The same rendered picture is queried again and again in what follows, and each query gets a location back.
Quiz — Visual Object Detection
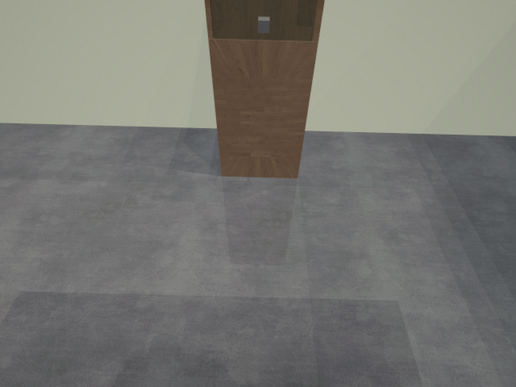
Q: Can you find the handle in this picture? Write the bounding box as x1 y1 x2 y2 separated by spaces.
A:
258 17 270 33

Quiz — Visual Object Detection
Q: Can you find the cabinet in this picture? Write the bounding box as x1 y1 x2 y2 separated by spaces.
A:
205 0 325 178

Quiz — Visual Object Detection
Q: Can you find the drawer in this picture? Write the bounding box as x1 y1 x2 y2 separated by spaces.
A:
211 0 318 41

